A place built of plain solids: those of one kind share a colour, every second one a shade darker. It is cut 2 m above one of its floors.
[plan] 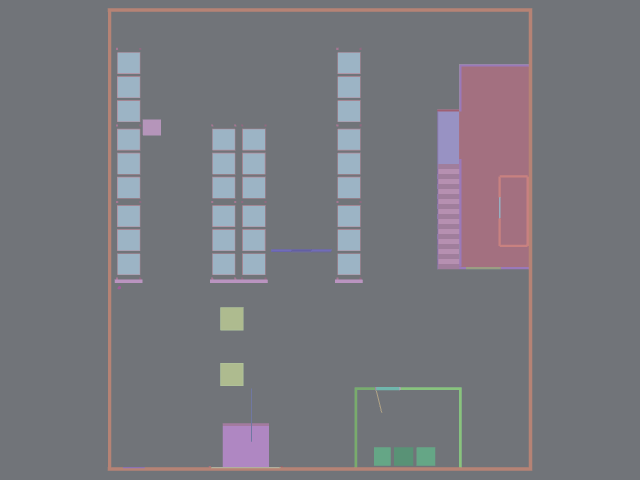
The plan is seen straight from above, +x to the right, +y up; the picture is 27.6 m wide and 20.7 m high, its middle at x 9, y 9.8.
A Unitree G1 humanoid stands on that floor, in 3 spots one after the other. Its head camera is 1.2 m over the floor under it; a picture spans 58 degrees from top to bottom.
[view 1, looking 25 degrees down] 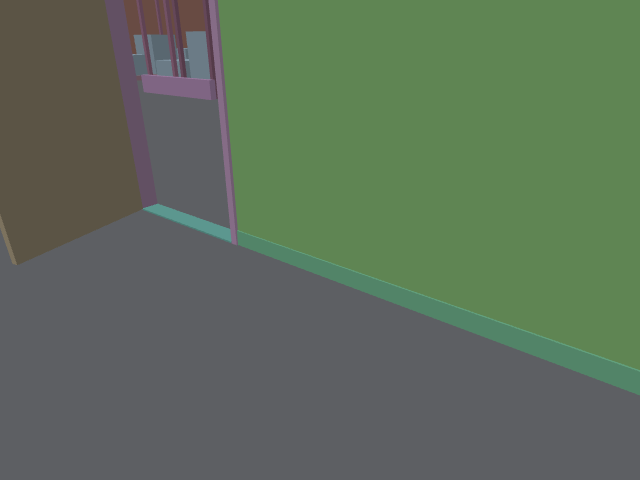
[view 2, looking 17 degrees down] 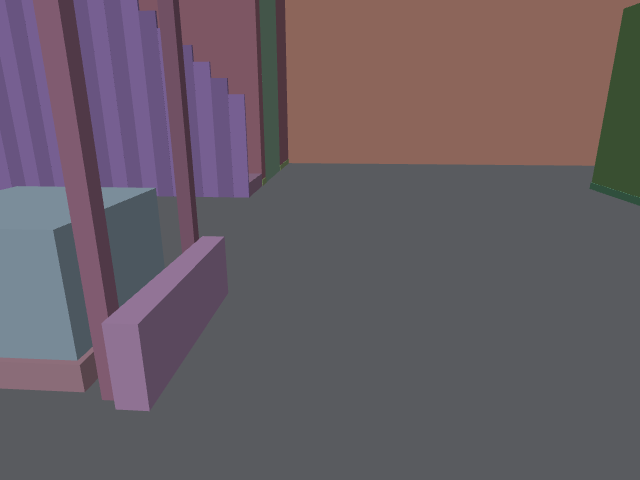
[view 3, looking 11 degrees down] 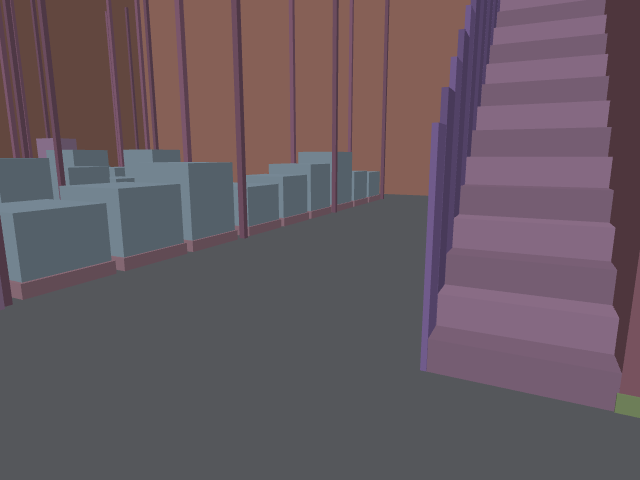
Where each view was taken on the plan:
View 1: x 14.40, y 1.65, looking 127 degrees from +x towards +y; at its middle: room_wall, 2.33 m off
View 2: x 8.20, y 7.14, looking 4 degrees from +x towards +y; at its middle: ground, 4.10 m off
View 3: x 14.55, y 6.24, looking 116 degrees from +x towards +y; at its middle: ground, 6.29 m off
